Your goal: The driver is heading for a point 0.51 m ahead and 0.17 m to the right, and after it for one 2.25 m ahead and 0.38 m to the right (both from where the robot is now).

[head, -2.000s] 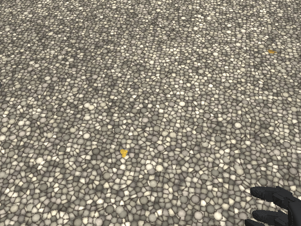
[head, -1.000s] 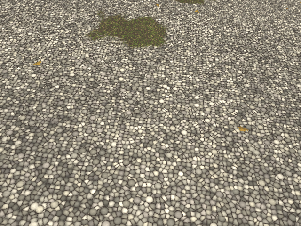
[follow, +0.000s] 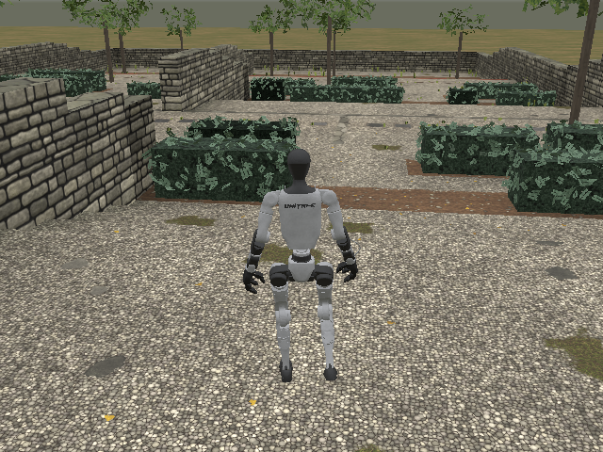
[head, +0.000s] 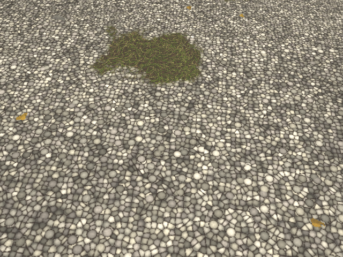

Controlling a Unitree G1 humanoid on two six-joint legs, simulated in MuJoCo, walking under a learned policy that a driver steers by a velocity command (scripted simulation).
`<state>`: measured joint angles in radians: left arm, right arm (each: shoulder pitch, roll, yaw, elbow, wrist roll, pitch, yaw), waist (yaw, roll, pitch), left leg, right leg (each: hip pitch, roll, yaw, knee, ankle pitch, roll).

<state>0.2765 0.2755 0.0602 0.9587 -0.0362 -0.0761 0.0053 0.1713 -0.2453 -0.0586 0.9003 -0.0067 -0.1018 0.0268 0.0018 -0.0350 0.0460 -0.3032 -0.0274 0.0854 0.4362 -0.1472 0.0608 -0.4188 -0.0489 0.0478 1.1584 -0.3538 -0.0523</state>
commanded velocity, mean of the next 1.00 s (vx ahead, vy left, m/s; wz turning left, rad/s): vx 0.50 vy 0.00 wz -0.42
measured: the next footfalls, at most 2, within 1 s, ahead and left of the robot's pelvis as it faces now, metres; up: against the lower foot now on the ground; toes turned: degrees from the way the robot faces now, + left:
right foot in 0.40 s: +0.38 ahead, -0.17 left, +0.00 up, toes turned -16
left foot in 0.90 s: +0.73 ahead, -0.10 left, +0.00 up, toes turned -29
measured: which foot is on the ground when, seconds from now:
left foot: down 0.00-0.42, up 0.44-0.88, down 0.90-1.00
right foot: up 0.00-0.38, down 0.40-0.92, up 0.94-1.00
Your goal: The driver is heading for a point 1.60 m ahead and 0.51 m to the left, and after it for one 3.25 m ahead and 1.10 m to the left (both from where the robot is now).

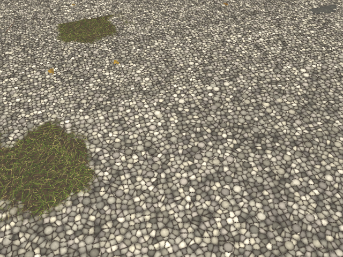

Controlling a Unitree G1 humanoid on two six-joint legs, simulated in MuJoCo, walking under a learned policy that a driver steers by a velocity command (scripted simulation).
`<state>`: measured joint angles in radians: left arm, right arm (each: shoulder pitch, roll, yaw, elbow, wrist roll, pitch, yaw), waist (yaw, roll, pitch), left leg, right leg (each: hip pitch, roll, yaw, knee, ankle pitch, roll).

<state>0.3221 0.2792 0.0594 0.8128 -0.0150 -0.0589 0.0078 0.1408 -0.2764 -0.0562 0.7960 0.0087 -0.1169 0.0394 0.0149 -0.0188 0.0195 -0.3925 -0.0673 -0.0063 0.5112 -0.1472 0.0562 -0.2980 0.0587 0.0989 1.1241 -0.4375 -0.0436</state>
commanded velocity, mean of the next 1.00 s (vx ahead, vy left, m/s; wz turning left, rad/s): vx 0.50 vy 0.00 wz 0.43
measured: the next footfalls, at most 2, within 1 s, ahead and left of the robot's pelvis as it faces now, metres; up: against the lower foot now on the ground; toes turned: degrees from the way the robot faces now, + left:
right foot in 0.36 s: +0.37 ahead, -0.12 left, +0.00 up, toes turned +15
left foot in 0.86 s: +0.54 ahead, +0.24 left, +0.00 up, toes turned +30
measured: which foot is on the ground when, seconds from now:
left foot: down 0.00-0.36, up 0.38-0.84, down 0.86-1.00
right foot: up 0.00-0.34, down 0.36-0.88, up 0.90-1.00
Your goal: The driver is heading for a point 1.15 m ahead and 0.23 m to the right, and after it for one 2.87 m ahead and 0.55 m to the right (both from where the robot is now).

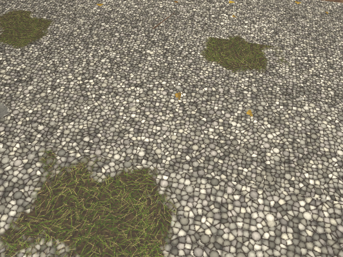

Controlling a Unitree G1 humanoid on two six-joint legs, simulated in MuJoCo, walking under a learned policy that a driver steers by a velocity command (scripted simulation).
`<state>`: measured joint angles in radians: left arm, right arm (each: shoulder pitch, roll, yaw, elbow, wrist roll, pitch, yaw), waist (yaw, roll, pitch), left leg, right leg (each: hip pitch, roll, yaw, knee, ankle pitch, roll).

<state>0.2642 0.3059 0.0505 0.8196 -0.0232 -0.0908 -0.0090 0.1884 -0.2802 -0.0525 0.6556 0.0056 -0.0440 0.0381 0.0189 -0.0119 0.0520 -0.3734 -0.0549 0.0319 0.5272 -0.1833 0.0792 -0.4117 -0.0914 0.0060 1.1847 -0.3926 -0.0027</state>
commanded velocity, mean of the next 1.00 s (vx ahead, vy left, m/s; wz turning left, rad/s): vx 0.33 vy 0.00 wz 0.05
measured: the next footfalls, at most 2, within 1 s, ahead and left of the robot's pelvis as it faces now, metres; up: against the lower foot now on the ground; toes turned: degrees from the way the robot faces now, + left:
right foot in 0.40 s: +0.44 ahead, -0.16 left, +0.00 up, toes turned -1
left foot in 0.74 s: +0.49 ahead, +0.06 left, +0.00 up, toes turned +3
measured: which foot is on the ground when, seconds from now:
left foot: down 0.00-0.42, up 0.44-0.72, down 0.74-1.00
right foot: up 0.00-0.38, down 0.40-1.00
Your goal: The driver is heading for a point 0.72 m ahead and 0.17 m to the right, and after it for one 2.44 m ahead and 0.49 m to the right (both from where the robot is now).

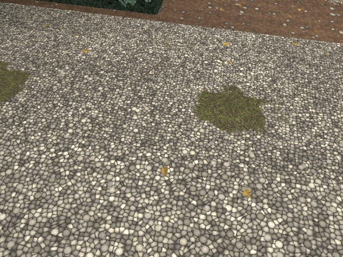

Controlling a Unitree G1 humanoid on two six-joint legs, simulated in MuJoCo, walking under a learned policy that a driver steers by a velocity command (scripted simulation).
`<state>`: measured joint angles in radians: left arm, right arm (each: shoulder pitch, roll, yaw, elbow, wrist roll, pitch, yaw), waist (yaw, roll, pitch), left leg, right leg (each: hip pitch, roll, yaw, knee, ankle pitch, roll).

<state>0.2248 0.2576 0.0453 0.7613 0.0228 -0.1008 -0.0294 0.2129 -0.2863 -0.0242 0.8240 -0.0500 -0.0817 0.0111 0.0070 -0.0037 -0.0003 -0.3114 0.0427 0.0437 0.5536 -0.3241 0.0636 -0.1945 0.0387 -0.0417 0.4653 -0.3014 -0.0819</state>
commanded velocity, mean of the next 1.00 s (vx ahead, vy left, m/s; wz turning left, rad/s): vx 0.45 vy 0.00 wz -0.35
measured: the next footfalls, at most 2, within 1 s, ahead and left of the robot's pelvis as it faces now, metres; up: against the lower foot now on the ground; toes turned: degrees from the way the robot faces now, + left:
right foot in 0.46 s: +0.25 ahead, -0.10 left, +0.00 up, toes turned -4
left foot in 0.88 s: +0.58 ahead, +0.09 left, -0.19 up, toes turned -17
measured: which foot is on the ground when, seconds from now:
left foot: down 0.00-0.44, up 0.46-0.86, down 0.88-1.00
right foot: down 0.00-0.08, up 0.10-0.44, down 0.46-0.90, up 0.92-1.00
